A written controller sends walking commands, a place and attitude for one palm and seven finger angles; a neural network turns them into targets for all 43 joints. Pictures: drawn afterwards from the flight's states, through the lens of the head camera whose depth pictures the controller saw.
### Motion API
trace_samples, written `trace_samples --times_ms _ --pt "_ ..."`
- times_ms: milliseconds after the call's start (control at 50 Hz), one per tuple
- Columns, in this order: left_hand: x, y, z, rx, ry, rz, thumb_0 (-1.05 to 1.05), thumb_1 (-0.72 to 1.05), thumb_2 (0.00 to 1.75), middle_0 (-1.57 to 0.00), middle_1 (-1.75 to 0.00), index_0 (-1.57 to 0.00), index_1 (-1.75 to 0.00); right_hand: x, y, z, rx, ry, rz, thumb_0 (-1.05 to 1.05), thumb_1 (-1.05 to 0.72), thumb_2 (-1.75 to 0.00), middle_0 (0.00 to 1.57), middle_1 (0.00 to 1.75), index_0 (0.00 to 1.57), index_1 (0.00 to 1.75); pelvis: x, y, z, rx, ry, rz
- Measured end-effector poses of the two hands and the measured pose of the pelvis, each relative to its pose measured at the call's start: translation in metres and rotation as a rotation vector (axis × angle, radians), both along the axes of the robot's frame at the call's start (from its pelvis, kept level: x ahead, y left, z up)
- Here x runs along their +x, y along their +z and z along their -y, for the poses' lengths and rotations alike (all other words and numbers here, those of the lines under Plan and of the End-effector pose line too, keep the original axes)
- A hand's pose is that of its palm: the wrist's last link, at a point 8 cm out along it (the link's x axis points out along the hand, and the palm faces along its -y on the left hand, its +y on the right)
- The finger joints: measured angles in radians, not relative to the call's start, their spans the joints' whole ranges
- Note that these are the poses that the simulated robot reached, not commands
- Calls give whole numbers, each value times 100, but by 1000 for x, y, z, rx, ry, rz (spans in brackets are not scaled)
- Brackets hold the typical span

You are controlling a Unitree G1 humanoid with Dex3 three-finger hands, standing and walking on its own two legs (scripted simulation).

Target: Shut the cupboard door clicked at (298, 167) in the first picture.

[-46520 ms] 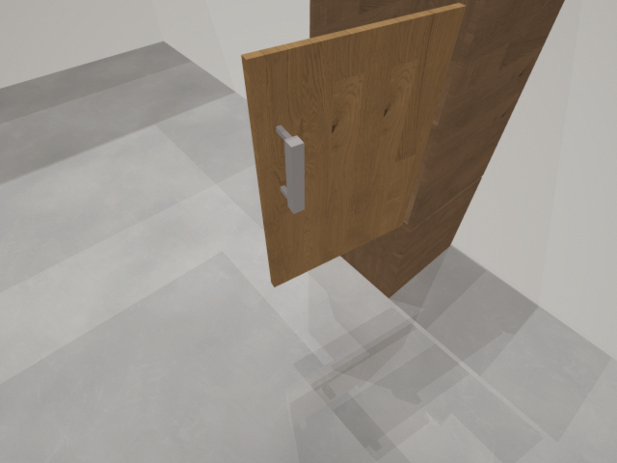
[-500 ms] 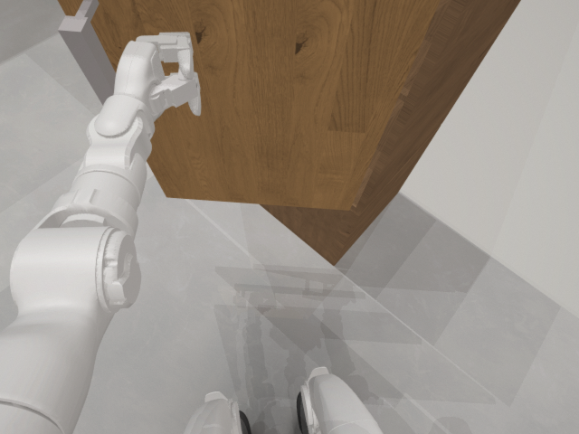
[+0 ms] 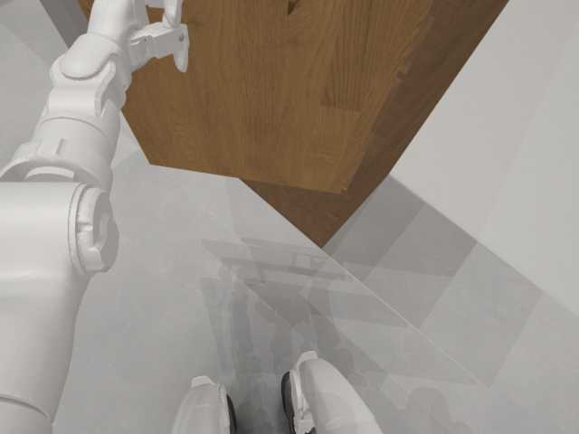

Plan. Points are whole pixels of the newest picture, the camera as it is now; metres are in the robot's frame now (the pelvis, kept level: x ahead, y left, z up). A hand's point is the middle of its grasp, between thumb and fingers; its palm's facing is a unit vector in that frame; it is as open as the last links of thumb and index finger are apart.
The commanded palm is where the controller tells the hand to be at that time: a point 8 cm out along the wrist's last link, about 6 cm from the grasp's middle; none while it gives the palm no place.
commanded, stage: push the door shut along its arc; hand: left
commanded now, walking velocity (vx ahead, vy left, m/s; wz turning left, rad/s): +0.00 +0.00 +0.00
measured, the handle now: (80, 13) +0.62 +0.14 +0.13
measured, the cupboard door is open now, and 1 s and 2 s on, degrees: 34 24 24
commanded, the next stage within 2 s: pull the fist back off the door in 0.14 s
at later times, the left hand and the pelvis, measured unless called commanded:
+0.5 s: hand (219, 10) +0.61 -0.02 +0.13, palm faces +0.06 -1.00 -0.06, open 3.3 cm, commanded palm +0.58 +0.04 +0.13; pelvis +0.00 +0.00 -0.01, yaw -1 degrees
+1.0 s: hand (205, 61) +0.53 +0.01 +0.13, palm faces +0.00 -1.00 -0.02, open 3.1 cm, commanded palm +0.50 +0.06 +0.13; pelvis +0.03 -0.01 +0.03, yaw +0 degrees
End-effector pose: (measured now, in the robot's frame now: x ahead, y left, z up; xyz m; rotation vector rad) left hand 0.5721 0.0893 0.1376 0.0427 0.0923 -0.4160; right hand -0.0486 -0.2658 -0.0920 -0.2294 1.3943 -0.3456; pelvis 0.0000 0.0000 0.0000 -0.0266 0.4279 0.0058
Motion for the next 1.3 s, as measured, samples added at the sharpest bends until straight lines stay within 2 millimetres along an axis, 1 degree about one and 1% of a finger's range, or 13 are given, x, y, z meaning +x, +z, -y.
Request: trace_samples --times_ms 260,360,440,540,660,740,820,920,1000,1080,1160,1220,1300 --pt "8 1 20 16 -44 4 5 104 103 -130 -150 -130 -150 -16 -8 -12 9 -15 -28 1 -91 -90 21 30 21 30 -5 -8 -3 -3 1 -28" --pt "14 -4 32 -97 253 -41 4 95 99 -130 -150 -132 -150 -21 -10 -24 62 13 -41 1 -91 -90 21 30 21 30 -3 -10 -5 -7 0 -61" --pt "15 -4 48 -42 455 25 3 92 96 -130 -150 -132 -150 -28 -12 -35 128 26 -55 1 -91 -90 21 30 20 30 0 -14 -5 0 -9 -85" --pt "18 -6 57 41 453 103 3 94 95 -130 -150 -131 -150 -40 -12 -48 185 -41 -90 1 -91 -90 21 30 21 30 2 -12 -3 14 -26 -80" --pt "6 -14 51 28 424 30 2 92 93 -130 -150 -130 -150 -41 0 -53 229 -74 -124 1 -91 -90 21 30 20 30 12 7 0 25 -39 -35" --pt "-7 -10 44 -8 439 50 2 91 91 -130 -150 -130 -150 -28 8 -43 221 -50 -104 1 -91 -90 21 30 21 30 21 17 3 27 -37 -2" --pt "-21 -4 39 0 429 93 2 91 91 -130 -150 -130 -150 -5 11 -26 191 -18 -64 1 -91 -90 21 30 21 30 27 23 6 29 -30 31" --pt "-40 -6 32 -1 423 79 2 90 90 -130 -150 -130 -150 33 13 -4 144 26 13 1 -91 -90 21 30 20 30 32 29 7 29 -20 70" --pt "-59 -7 29 -19 417 95 2 90 90 -130 -150 -130 -150 68 14 6 122 70 92 1 -91 -90 20 30 20 30 33 32 7 32 -16 97" --pt "-76 -8 27 -22 408 112 2 90 90 -130 -150 -130 -150 99 12 6 119 106 169 1 -91 -90 20 30 20 30 32 33 6 36 -13 121" --pt "-85 -8 27 -3 406 114 2 90 90 -130 -150 -130 -150 121 10 0 125 128 229 1 -91 -90 20 30 20 30 28 33 5 37 -4 138" --pt "-87 -3 29 -3 403 124 2 90 90 -130 -150 -130 -150 127 7 -7 137 135 254 1 -91 -90 20 30 20 30 24 32 5 37 -1 142" --pt "-86 4 34 -12 396 131 2 90 90 -130 -150 -130 -150 121 3 -16 157 128 256 1 -91 -90 20 30 20 30 20 31 3 39 -5 142"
